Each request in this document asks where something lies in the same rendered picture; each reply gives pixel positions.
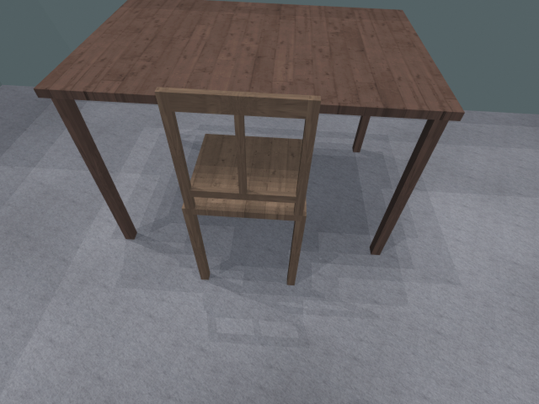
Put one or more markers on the chair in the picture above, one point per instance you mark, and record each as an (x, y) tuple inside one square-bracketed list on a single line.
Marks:
[(243, 176)]

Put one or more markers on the table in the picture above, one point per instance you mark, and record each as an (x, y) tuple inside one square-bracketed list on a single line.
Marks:
[(361, 61)]

